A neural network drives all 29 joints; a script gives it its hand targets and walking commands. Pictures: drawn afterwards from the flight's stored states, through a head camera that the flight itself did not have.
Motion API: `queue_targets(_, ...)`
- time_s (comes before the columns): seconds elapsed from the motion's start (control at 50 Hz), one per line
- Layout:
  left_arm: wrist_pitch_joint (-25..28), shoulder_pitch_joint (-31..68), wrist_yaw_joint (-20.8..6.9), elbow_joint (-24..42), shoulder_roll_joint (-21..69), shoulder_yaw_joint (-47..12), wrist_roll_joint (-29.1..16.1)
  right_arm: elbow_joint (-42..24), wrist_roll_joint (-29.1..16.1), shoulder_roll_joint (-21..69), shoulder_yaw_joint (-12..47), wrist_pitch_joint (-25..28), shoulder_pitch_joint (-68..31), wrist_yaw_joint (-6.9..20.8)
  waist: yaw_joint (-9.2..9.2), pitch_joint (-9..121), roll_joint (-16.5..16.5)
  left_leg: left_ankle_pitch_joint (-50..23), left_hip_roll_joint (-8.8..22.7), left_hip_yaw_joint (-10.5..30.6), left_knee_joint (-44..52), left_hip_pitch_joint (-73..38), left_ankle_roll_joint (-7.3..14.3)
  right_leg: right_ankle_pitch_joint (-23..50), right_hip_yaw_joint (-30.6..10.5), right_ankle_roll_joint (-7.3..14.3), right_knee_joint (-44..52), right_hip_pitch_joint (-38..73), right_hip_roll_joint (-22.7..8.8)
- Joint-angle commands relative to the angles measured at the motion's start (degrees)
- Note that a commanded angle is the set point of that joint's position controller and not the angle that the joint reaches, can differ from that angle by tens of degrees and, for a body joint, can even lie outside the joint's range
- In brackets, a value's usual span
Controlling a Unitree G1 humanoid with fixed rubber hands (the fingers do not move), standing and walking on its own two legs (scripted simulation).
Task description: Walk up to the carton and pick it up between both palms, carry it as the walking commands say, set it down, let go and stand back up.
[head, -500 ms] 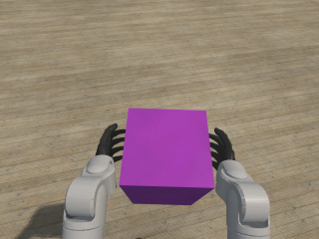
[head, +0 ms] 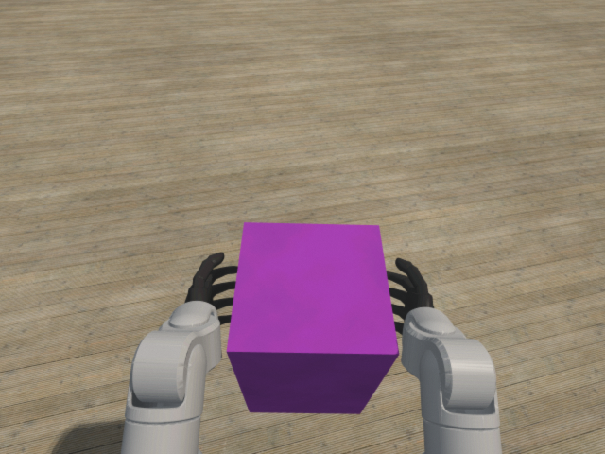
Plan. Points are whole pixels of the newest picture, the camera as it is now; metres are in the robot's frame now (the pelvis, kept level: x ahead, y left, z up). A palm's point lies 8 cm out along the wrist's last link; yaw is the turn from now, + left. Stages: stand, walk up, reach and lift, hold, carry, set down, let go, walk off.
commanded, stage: carry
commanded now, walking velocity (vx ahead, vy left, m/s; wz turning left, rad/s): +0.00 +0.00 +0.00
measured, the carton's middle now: (308, 328) +0.29 +0.00 +0.03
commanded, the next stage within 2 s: none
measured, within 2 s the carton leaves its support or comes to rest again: neither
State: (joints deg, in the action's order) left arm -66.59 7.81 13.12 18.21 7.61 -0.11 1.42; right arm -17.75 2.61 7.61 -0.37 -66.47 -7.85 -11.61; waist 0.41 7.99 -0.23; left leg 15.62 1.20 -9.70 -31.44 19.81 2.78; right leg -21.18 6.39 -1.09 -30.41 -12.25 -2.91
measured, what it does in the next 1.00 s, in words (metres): shifts its weight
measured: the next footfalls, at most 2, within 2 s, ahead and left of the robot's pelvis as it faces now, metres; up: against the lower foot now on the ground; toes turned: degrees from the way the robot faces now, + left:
none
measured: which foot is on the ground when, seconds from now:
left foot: down 0.00-1.00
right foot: down 0.00-1.00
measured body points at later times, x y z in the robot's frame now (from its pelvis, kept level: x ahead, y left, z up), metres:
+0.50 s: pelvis -0.03 -0.02 +0.00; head -0.05 -0.02 +0.45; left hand +0.24 +0.11 +0.08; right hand +0.24 -0.15 +0.07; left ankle +0.00 +0.08 -0.73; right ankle -0.08 -0.11 -0.73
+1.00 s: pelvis -0.07 -0.03 +0.00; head -0.09 -0.02 +0.45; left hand +0.22 +0.09 +0.06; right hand +0.22 -0.17 +0.06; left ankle +0.00 +0.08 -0.73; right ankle -0.08 -0.11 -0.73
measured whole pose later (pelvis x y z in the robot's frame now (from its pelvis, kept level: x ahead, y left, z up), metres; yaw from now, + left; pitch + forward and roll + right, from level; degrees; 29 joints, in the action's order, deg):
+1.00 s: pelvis -0.07 -0.03 +0.00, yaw -1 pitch +1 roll -1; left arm -57.2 9.6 11.2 4.7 7.8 1.0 3.7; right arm -4.7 3.5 7.8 -3.1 -56.9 -9.4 -10.1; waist -0.5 5.7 -0.5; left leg 9.8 4.5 -9.2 -29.9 21.1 1.1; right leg -17.1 6.9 2.5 -30.2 -14.5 0.4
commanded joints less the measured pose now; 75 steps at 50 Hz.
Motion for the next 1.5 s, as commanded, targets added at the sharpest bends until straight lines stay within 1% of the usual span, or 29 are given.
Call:
queue_targets(0.0, 1.94, 19.59, -10.28, 8.2, 59.46, -28.89, -14.98, -9.78, -16.31, 58.83, 30.55, 2.38, -21.73, 8.78, -0.12, 14.21, 1.31, -30.74, 7.75, 5.64, -0.26, -10.2, -0.57, 39.88, -3.9, 1.18, 0.0, 4.04, -6.39)
queue_targets(0.04, 1.44, 19.88, -9.88, 8.59, 57.32, -28.4, -14.62, -7.13, -14.98, 56.87, 27.79, 2.1, -19.29, 8.43, -0.13, 15.52, -2.46, -28.4, 8.59, 6.01, 2.16, -12.59, -1.0, 27.94, -3.67, 1.5, 1.0, 3.08, -6.04)
queue_targets(0.18, 2.33, 20.39, -9.7, 10.01, 58.26, -27.25, -13.81, -11.11, -17.38, 59.81, 31.79, 2.28, -24.19, 8.61, -0.24, 13.88, 3.67, -27.92, 8.53, 6.45, -0.25, -9.77, -0.23, 37.12, -3.91, 2.0, 0.79, 5.04, -6.23)
queue_targets(0.38, 2.9, 21.61, -9.94, 10.33, 57.7, -28.84, -14.6, -9.44, -16.27, 57.74, 29.32, 3.33, -23.08, 8.81, -0.18, 13.51, -2.85, -21.35, 9.78, 7.37, 4.25, -10.73, -1.27, 20.24, -5.28, 3.15, 3.62, 0.55, -4.93)
queue_targets(0.42, 3.83, 20.83, -9.8, 3.46, 53.13, -25.07, -12.37, -0.24, -11.68, 52.71, 23.56, 4.2, -18.24, 8.54, -0.15, 15.82, -1.48, -19.11, 8.86, 6.99, 3.48, -9.13, -0.69, 24.63, -5.77, 3.77, 3.61, 4.33, -6.02)
queue_targets(0.44, 3.38, 23.19, -9.82, 11.53, 59.72, -30.36, -15.61, -11.8, -16.38, 58.94, 29.59, 4.17, -23.63, 8.68, -0.1, 15.08, -0.85, -19.11, 9.17, 7.48, 5.33, -9.25, -0.93, 21.66, -5.19, 3.44, 2.86, 3.68, -5.41)
queue_targets(0.58, 4.75, 20.82, -10.35, 1.19, 54.04, -24.66, -11.75, -1.08, -12.25, 53.34, 25.24, 5.29, -21.39, 8.7, -0.43, 12.7, 1.63, -13.46, 9.08, 7.66, 4.84, -8.34, -0.85, 20.14, -5.77, 3.78, 5.47, 1.63, -5.71)
queue_targets(0.6, 4.79, 23.2, -10.12, 8.38, 58.96, -29.19, -14.29, -9.09, -15.69, 58.62, 29.37, 5.55, -24.19, 9.1, -0.26, 12.01, 0.07, -11.96, 9.41, 7.57, 5.43, -7.56, -1.01, 19.65, -5.8, 4.02, 5.0, 2.67, -5.87)
queue_targets(0.62, 6.52, 21.74, -10.65, -4.14, 50.43, -20.21, -8.5, 3.58, -10.76, 50.69, 22.16, 7.27, -24.31, 9.6, -0.44, 12.28, 2.57, -9.88, 8.39, 6.76, 4.22, -7.47, -0.85, 20.21, -7.11, 4.18, 6.49, 1.2, -6.43)
queue_targets(0.66, 5.53, 23.0, -10.27, 5.12, 56.75, -27.36, -13.15, -7.09, -14.28, 54.65, 27.36, 6.16, -25.76, 9.27, -0.4, 8.69, -1.32, -6.25, 8.52, 6.99, 5.86, -7.06, -1.55, 11.05, -8.18, 4.65, 8.29, -4.07, -6.31)
queue_targets(0.68, 5.74, 19.34, -10.74, -6.42, 53.16, -21.37, -9.24, 3.21, -10.94, 51.36, 23.02, 6.45, -23.56, 9.32, -0.43, 9.47, 0.79, -6.71, 8.83, 7.15, 5.38, -6.88, -1.21, 11.23, -7.39, 4.61, 8.96, -2.17, -6.0)
queue_targets(0.72, 6.73, 24.71, -10.03, 7.48, 56.38, -26.79, -13.78, -6.13, -15.23, 56.16, 27.34, 6.56, -23.71, 9.43, -0.39, 10.42, 1.95, -6.84, 8.58, 6.9, 5.53, -6.3, -2.02, 11.16, -8.24, 4.99, 8.63, -1.78, -6.14)
queue_targets(0.74, 8.05, 25.1, -10.77, -4.78, 51.6, -20.6, -8.91, 6.64, -9.75, 51.75, 20.62, 7.83, -23.82, 9.86, -0.55, 11.43, 3.43, -6.61, 8.12, 5.99, 4.66, -5.98, -2.13, 12.69, -7.92, 4.55, 8.98, -0.45, -6.13)
queue_targets(0.76, 7.71, 23.0, -10.16, -0.31, 53.18, -22.4, -11.15, 0.78, -12.42, 53.68, 23.64, 7.79, -24.39, 9.09, -0.55, 12.86, 3.95, -8.98, 8.26, 6.61, 3.92, -6.82, -1.57, 19.32, -7.89, 4.44, 8.08, 0.73, -6.69)
queue_targets(0.9, 12.58, 21.79, -10.94, -8.72, 51.99, -19.67, -7.18, 8.6, -9.37, 49.88, 18.34, 13.28, -22.54, 10.83, -0.25, 15.14, -6.06, -11.35, 9.47, 7.35, 5.76, -8.78, -1.41, 12.6, -6.01, 4.89, 5.35, 1.31, -5.0)
queue_targets(0.92, 13.07, 23.33, -10.09, 4.34, 55.15, -23.4, -12.0, -5.39, -14.85, 53.26, 24.1, 13.52, -25.69, 10.07, -0.08, 14.11, -1.85, -12.85, 8.92, 6.32, 3.94, -8.11, -1.67, 17.08, -7.23, 4.44, 5.94, 0.99, -5.55)
queue_targets(0.94, 13.93, 24.66, -10.57, -6.17, 52.04, -18.69, -7.27, 3.98, -10.72, 49.63, 20.2, 14.17, -27.56, 10.74, -0.21, 12.76, 0.38, -12.03, 8.86, 6.53, 3.73, -6.72, -1.87, 16.76, -6.99, 4.29, 5.95, -0.43, -5.36)
queue_targets(0.96, 13.53, 24.77, -9.36, 2.27, 53.18, -19.9, -10.31, -7.34, -15.47, 51.86, 24.9, 14.0, -32.41, 9.25, -0.3, 13.55, 5.13, -12.06, 8.32, 5.9, 2.55, -6.11, -1.66, 21.07, -7.82, 4.17, 6.18, 0.68, -6.05)
queue_targets(0.98, 13.31, 18.53, -10.24, -13.77, 48.51, -15.71, -5.2, 10.92, -8.68, 47.37, 19.19, 13.45, -22.76, 9.67, -0.57, 12.09, 5.49, -7.31, 8.1, 4.99, 2.72, -5.53, -2.22, 18.62, -9.01, 4.41, 7.81, 0.45, -6.42)
queue_targets(1.02, 15.31, 16.91, -11.61, -14.84, 49.0, -18.29, -5.4, 13.8, -6.5, 46.63, 17.54, 15.77, -17.94, 10.76, -0.65, 13.31, 0.07, -10.06, 8.02, 6.02, 4.85, -6.63, -1.98, 16.27, -6.73, 4.76, 5.24, 1.57, -5.6)
queue_targets(1.04, 16.54, 22.45, -10.62, -1.11, 49.91, -20.23, -10.02, 2.19, -12.64, 49.65, 20.65, 16.8, -24.23, 10.19, -0.57, 13.71, 0.01, -10.88, 8.1, 5.57, 4.09, -7.77, -1.99, 16.2, -6.74, 4.55, 5.59, 0.73, -5.1)
queue_targets(1.06, 17.53, 22.3, -11.49, -8.9, 49.94, -18.11, -6.93, 6.28, -10.22, 47.6, 19.51, 17.96, -26.81, 11.04, -0.52, 12.89, -0.35, -12.5, 9.1, 6.13, 4.47, -9.07, -1.77, 13.87, -6.02, 4.35, 4.88, -0.39, -4.54)
queue_targets(1.08, 17.32, 23.76, -9.88, 3.15, 51.92, -20.84, -11.7, -5.76, -15.66, 50.53, 23.33, 17.93, -30.04, 9.45, -0.24, 12.73, 0.9, -10.34, 8.58, 5.83, 3.64, -7.95, -1.71, 16.82, -7.98, 4.28, 6.59, -0.5, -5.17)
queue_targets(1.14, 17.78, 21.17, -10.58, -12.68, 46.61, -18.05, -5.68, 13.98, -6.39, 44.63, 15.78, 18.08, -19.71, 9.96, -0.64, 14.21, -1.62, -8.33, 8.66, 7.05, 5.63, -6.99, -1.17, 10.3, -6.62, 4.59, 4.39, 0.86, -5.22)
queue_targets(1.16, 18.82, 25.12, -10.32, -0.15, 47.84, -21.78, -9.69, 3.82, -10.22, 47.04, 19.03, 18.87, -22.39, 9.82, -0.5, 14.47, -1.96, -8.04, 9.06, 7.18, 5.85, -7.06, -1.6, 10.73, -7.17, 4.81, 5.19, 0.15, -4.89)
queue_targets(1.22, 18.05, 23.97, -10.52, -1.62, 49.68, -22.15, -9.17, 3.78, -11.24, 48.83, 21.69, 18.26, -24.01, 10.25, -0.46, 8.63, -0.3, -6.29, 8.29, 6.36, 5.81, -6.98, -2.18, 5.45, -8.44, 4.63, 7.45, -5.26, -5.36)
queue_targets(1.26, 17.99, 19.93, -11.29, -15.84, 44.59, -17.11, -4.81, 14.9, -5.24, 41.62, 14.95, 18.93, -20.74, 10.24, -0.68, 11.79, 0.27, -9.59, 8.82, 7.09, 4.94, -6.28, -1.16, 12.22, -6.7, 4.48, 6.35, -0.25, -5.64)
queue_targets(1.3, 18.97, 21.24, -10.57, -1.6, 47.94, -21.7, -10.12, 1.7, -11.64, 46.32, 20.72, 19.33, -22.98, 9.7, -0.61, 14.59, -1.79, -11.41, 9.18, 6.69, 5.17, -11.38, -1.56, 12.98, -7.85, 5.03, 5.15, -2.73, -5.14)
queue_targets(1.48, 18.42, 21.99, -11.0, -9.61, 46.95, -20.27, -6.94, 9.54, -7.85, 44.95, 18.39, 19.06, -22.54, 10.08, -0.42, 10.23, 0.71, -5.57, 8.78, 8.11, 8.02, -6.8, -1.0, 4.77, -6.82, 4.31, 5.39, -2.15, -4.97)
